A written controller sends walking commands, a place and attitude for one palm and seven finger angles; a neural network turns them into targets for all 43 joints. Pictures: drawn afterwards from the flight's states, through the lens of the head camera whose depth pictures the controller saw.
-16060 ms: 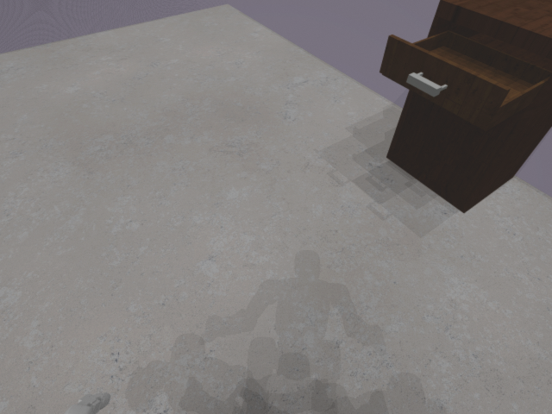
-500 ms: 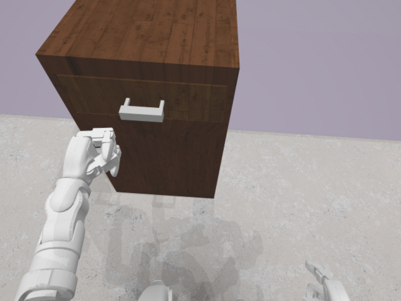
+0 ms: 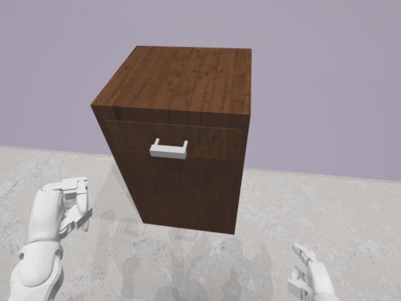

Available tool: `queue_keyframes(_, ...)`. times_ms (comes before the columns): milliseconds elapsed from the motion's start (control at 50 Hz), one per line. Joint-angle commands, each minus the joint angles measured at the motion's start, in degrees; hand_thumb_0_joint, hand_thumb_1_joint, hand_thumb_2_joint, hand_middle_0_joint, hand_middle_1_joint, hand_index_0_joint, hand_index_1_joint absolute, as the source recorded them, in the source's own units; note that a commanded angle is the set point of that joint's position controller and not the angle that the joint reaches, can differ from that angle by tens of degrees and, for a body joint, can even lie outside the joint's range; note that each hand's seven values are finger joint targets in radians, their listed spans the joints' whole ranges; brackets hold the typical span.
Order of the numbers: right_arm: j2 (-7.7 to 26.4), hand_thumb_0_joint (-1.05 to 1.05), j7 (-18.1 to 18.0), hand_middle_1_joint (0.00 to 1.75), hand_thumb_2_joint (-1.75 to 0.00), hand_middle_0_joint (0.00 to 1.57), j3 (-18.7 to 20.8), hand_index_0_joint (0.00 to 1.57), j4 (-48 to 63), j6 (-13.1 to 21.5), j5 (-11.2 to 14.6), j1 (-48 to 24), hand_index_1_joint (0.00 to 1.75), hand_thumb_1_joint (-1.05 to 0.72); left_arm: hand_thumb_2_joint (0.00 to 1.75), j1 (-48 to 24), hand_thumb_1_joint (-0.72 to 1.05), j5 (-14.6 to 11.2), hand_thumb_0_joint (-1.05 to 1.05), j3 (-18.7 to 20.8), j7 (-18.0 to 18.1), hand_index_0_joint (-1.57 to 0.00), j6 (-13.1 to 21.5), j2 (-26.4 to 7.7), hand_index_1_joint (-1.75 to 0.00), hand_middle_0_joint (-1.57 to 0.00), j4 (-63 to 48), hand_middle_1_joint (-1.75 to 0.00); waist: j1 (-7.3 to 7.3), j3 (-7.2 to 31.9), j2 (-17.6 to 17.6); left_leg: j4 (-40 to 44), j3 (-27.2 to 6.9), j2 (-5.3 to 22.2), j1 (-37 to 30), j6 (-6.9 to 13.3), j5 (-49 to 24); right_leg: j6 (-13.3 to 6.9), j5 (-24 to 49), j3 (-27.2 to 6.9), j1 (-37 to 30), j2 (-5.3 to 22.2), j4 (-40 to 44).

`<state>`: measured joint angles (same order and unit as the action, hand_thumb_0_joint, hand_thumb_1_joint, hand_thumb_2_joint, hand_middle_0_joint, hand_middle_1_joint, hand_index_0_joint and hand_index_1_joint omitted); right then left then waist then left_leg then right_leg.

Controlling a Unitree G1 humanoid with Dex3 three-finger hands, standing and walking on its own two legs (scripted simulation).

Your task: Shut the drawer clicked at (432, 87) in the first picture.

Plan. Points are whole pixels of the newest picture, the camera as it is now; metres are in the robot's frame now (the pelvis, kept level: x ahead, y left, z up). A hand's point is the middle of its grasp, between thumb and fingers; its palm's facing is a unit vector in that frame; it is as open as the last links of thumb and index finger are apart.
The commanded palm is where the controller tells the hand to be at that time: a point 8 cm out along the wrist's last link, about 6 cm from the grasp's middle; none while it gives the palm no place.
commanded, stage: draw the hand back to the body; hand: left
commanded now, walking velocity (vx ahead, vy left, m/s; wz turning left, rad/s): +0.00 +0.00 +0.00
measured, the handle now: (170, 146) +0.60 +0.18 -0.10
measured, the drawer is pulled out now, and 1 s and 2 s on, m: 0.00 0.00 0.00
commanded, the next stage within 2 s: step back with the hand held close in 0.38 s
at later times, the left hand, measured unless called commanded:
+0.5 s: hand (52, 229) +0.17 +0.23 +0.16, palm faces +0.39 -0.83 -0.39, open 3.2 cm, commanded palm +0.13 +0.27 +0.17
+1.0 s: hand (22, 250) +0.14 +0.26 +0.16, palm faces +0.28 -0.81 -0.51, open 3.2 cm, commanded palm +0.08 +0.30 +0.17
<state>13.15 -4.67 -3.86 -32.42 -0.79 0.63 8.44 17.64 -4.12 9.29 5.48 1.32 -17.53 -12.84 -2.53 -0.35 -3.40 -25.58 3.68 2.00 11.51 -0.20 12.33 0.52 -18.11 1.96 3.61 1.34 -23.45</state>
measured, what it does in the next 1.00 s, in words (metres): shifts its weight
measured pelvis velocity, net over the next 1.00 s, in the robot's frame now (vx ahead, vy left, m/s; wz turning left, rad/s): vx -0.05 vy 0.03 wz -0.01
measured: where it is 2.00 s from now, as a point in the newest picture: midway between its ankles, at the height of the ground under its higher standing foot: outside the picture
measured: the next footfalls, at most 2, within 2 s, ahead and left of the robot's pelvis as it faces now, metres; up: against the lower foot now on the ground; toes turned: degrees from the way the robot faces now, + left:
right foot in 1.64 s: -0.19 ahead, -0.09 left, +0.00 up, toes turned -2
left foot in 1.74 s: -0.03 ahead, +0.11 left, +0.00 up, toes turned +2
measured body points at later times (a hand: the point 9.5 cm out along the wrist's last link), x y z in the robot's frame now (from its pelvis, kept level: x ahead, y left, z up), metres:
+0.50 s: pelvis +0.00 -0.01 +0.00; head -0.03 -0.03 +0.45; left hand +0.15 +0.27 +0.18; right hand +0.19 -0.23 -0.08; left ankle +0.02 +0.12 -0.74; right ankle -0.06 -0.12 -0.74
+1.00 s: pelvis -0.05 +0.03 +0.00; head -0.02 +0.02 +0.45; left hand +0.12 +0.30 +0.18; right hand +0.13 -0.22 -0.09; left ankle +0.02 +0.12 -0.74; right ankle -0.06 -0.12 -0.74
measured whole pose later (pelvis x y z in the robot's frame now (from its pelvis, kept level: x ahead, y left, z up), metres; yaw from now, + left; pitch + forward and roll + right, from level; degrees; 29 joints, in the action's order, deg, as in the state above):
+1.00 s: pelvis -0.05 +0.03 +0.00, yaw -1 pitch +1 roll -1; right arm 13.2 -4.6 0.5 -30.2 -1.1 0.2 9.5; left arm 36.7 -4.0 21.0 6.2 11.8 -23.7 -32.1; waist -0.2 -3.4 -2.3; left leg -25.3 4.9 1.5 18.7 2.0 7.3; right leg 2.5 -13.4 0.7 12.0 2.0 -24.7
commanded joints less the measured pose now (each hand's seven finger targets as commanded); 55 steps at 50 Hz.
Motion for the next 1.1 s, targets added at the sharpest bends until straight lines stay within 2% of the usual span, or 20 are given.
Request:
queue_keyframes(0, 5.7, 0.0, -0.53, 0.3, -0.9, 0.2, 3.46, 0.2, 8.61, 4.1, -0.54, -7.07, 0.3, -0.9, 0.9, -1.6, 0.9, -0.1, 0.0, 9.16, 0.75, -1.4, 4.59, -10.99, -1.6, -1.4, -20.05, -1.6, -0.45, 7.76, 0.5, 2.14, -0.53, -1.1, -13.09, 2.34, -14.38, -1.13, 20.46, 0.25, 4.19, -1.73, 5.31)
queue_keyframes(80, 5.63, 0.0, -0.09, 0.3, -0.9, 0.2, 3.82, 0.2, 8.22, 5.57, -0.68, -6.79, 0.3, -0.9, 0.9, 4.83, 0.9, -0.07, 0.0, 11.16, 0.75, -1.4, 5.55, -11.35, -1.6, -1.4, -24.89, -1.6, -0.78, 5.86, -0.42, 1.97, -0.47, -1.01, -13.13, 2.26, -15.22, -1.0, 21.18, 0.32, 4.36, -1.73, 5.88)
queue_keyframes(140, 5.73, 0.0, -0.16, 0.3, -0.9, 0.2, 4.17, 0.2, 8.17, 6.54, -0.54, -6.75, 0.3, -0.9, 0.9, 8.55, 0.9, -0.37, 0.0, 12.87, 0.6, -1.4, 6.26, -11.82, -1.6, -1.4, -26.32, -1.6, -0.9, 3.01, 1.44, 2.3, -0.41, -0.77, -12.45, 2.21, -12.6, -0.81, 18.87, 0.15, 5.69, -1.91, 6.96)
queue_keyframes(160, 5.76, 0.0, -0.2, 0.3, -0.9, 0.2, 4.32, 0.2, 8.33, 6.84, -0.51, -6.63, 0.3, -0.9, 0.9, 8.95, 0.9, -0.47, 0.0, 13.66, 0.66, -1.4, 6.79, -12.23, -1.6, -1.4, -28.21, -1.6, -1.05, 3.72, 0.59, 2.28, -0.52, -0.69, -12.54, 2.24, -12.19, -0.86, 18.35, 0.09, 5.33, -1.82, 6.71)
queue_keyframes(180, 5.71, 0.0, -0.27, 0.3, -0.9, 0.2, 4.46, 0.2, 8.24, 7.2, -0.55, -6.51, 0.3, -0.9, 0.9, 10.42, 0.9, -0.45, 0.0, 15.14, 0.84, -1.4, 7.27, -13.11, -1.6, -1.4, -28.99, -1.6, -1.33, 3.83, 1.64, 2.07, -0.48, -0.72, -12.33, 2.27, -12.15, -0.85, 18.49, 0.16, 5.24, -1.92, 6.66)
queue_keyframes(240, 6.0, 0.0, -0.49, 0.3, -0.9, 0.2, 4.65, 0.2, 7.26, 7.31, -0.44, -6.13, 0.3, -0.9, 0.9, 9.63, 0.9, -0.57, 0.0, 11.59, 0.2, -1.4, 6.76, -8.94, -1.6, -1.4, -22.65, -1.6, -0.06, -2.25, 4.23, 2.85, -0.13, -0.56, -11.1, 2.4, -7.73, -0.33, 13.5, 0.01, 8.59, -1.82, 8.62)
queue_keyframes(400, 5.79, 0.0, -1.05, 0.3, -0.9, 0.2, 4.62, 0.2, 7.14, 8.92, -1.0, -6.3, 0.3, -0.9, 0.9, 7.68, 0.9, -0.13, 0.0, 13.58, 0.76, -1.4, 8.08, -11.66, -1.6, -1.4, -26.31, -1.6, -1.46, 3.11, 1.87, 2.67, -0.4, -1.04, -12.71, 2.73, -10.21, -0.69, 16.17, -0.38, 5.25, -1.48, 7.39)
queue_keyframes(440, 5.56, 0.0, -1.16, 0.3, -0.9, 0.2, 4.47, 0.2, 6.81, 9.31, -1.03, -6.54, 0.3, -0.9, 0.9, 8.15, 0.9, -0.11, 0.0, 13.64, 0.67, -1.4, 8.0, -11.59, -1.6, -1.4, -25.69, -1.6, -1.41, 1.5, 0.38, 2.85, -0.17, -1.06, -12.57, 2.55, -9.83, -0.72, 15.89, -0.56, 5.72, -1.53, 8.2)
queue_keyframes(480, 5.5, 0.0, -1.04, 0.3, -0.9, 0.2, 4.47, 0.2, 6.82, 9.36, -1.03, -6.69, 0.3, -0.9, 0.9, 8.4, 0.9, -0.24, 0.0, 14.04, 0.67, -1.4, 7.99, -11.61, -1.6, -1.4, -25.7, -1.6, -1.54, 0.93, 1.41, 3.0, -0.31, -1.0, -12.08, 2.47, -10.2, -0.73, 16.51, -0.47, 5.53, -1.72, 8.08)
queue_keyframes(500, 6.91, 0.0, -0.43, 0.3, -0.9, 0.2, 4.67, 0.2, 8.57, 7.38, -1.01, -5.81, 0.3, -0.9, 0.9, 2.31, 0.9, 0.2, 0.0, 20.9, 0.91, -1.4, 10.5, -18.48, -1.6, -1.4, -30.71, -1.6, 1.4, -3.1, 2.95, 0.45, -0.47, -0.33, -7.72, 3.09, -7.49, -0.25, 19.64, -4.07, 11.57, 1.39, 10.49)
queue_keyframes(520, 5.91, 0.0, -0.58, 0.3, -0.9, 0.2, 4.62, 0.2, 7.91, 6.58, -1.13, -6.33, 0.3, -0.9, 0.9, 3.18, 0.9, 0.39, 0.0, 21.6, 0.82, -1.4, 11.59, -18.69, -1.6, -1.4, -28.44, -1.6, 1.21, -2.64, 3.62, -0.24, -0.97, -0.66, -7.13, 2.92, -6.71, -0.5, 21.44, -4.22, 11.38, 2.41, 10.61)
queue_keyframes(540, 6.08, 0.0, -0.48, 0.3, -0.9, 0.2, 5.06, 0.2, 7.27, 5.7, -1.34, -5.82, 0.3, -0.9, 0.9, 10.49, 0.9, 0.51, 0.0, 17.79, 0.37, -1.4, 11.46, -13.51, -1.6, -1.4, -23.55, -1.6, 1.68, -2.52, 3.98, -0.16, -0.91, -0.22, -7.11, 2.84, -8.53, -0.31, 22.42, -3.26, 11.83, 2.61, 9.3)
queue_keyframes(560, 6.39, 0.0, -0.15, 0.3, -0.9, 0.2, 5.45, 0.2, 7.86, 5.0, -1.34, -5.48, 0.3, -0.9, 0.9, 13.26, 0.9, 0.5, 0.0, 16.2, 0.02, -1.4, 11.5, -11.66, -1.6, -1.4, -23.37, -1.6, 1.71, -0.41, 2.12, 0.4, -0.54, 0.24, -7.6, 2.88, -10.21, 0.02, 22.26, -2.76, 11.23, 2.51, 8.05)
queue_keyframes(620, 6.65, 0.0, -0.07, 0.3, -0.9, 0.2, 6.11, 0.2, 8.96, 3.63, -1.35, -5.35, 0.3, -0.9, 0.9, 16.56, 0.9, 0.31, 0.0, 16.03, -0.21, -1.4, 12.1, -11.61, -1.6, -1.4, -25.57, -1.6, 1.63, 4.47, 0.52, 1.52, -0.47, 0.87, -8.64, 3.07, -16.84, 0.57, 23.64, -1.49, 9.06, 1.61, 5.4)
queue_keyframes(660, 6.5, 0.0, -0.08, 0.3, -0.9, 0.2, 6.3, 0.2, 9.8, 2.87, -1.07, -4.99, 0.3, -0.9, 0.9, 18.25, 0.9, 0.1, 0.0, 16.99, -0.02, -1.4, 12.33, -12.5, -1.6, -1.4, -26.73, -1.6, 1.46, 7.58, 1.72, 1.87, -0.87, 1.43, -9.26, 3.1, -21.0, 0.81, 24.32, -0.76, 7.76, 1.05, 3.79)
queue_keyframes(720, 6.41, 0.0, -0.44, 0.3, -0.9, 0.2, 6.64, 0.2, 10.78, 2.12, -1.0, -5.38, 0.3, -0.9, 0.9, 19.5, 0.9, -0.26, 0.0, 19.17, 0.51, -1.4, 12.54, -14.91, -1.6, -1.4, -28.97, -1.6, 1.03, 10.17, 1.48, 1.59, -1.25, 1.71, -8.92, 3.08, -25.44, 1.0, 25.98, -0.42, 6.75, 0.61, 1.97)
queue_keyframes(760, 6.34, 0.0, -0.38, 0.3, -0.9, 0.2, 6.78, 0.2, 11.1, 1.68, -0.74, -4.8, 0.3, -0.9, 0.9, 20.9, 0.9, -0.54, 0.0, 19.05, 0.74, -1.4, 12.61, -14.54, -1.6, -1.4, -29.07, -1.6, 1.18, 10.37, 1.47, 1.34, -1.31, 2.1, -8.32, 3.04, -26.17, 1.09, 25.76, -0.42, 7.09, 0.3, 1.11)
queue_keyframes(860, 6.68, 0.0, -0.6, 0.3, -0.9, 0.2, 7.14, 0.2, 11.23, 1.89, -0.57, -4.12, 0.3, -0.9, 0.9, 20.64, 0.9, -0.5, 0.0, 18.75, 1.46, -1.4, 13.19, -14.47, -1.6, -1.4, -29.76, -1.6, 1.76, 8.58, 0.27, 2.56, -1.85, 2.42, -4.25, 2.88, -18.58, 1.14, 20.04, -0.78, 8.21, -0.23, 0.85)
queue_keyframes(1000, 7.26, 0.0, -0.79, 0.3, -0.9, 0.2, 7.27, 0.2, 11.27, 3.78, -0.37, -3.72, 0.3, -0.9, 0.9, 19.88, 0.9, 0.26, 0.0, 19.07, 2.49, -1.4, 15.49, -14.41, -1.6, -1.4, -30.21, -1.6, 2.56, 5.03, -0.57, 7.93, -5.48, 3.47, 6.99, 3.71, 5.16, 1.0, 8.29, -1.28, 6.5, -1.47, -0.31)
queue_keyframes(1080, 7.74, 0.0, -0.81, 0.3, -0.9, 0.2, 7.35, 0.2, 11.55, 5.13, -0.34, -3.8, 0.3, -0.9, 0.9, 19.86, 0.9, 0.95, 0.0, 19.67, 2.72, -1.4, 16.69, -14.12, -1.6, -1.4, -31.27, -1.6, 2.45, 4.47, -3.79, 10.72, -7.9, 5.17, 15.13, 4.76, 15.94, 1.13, 5.39, -1.3, 2.41, -2.68, -4.56)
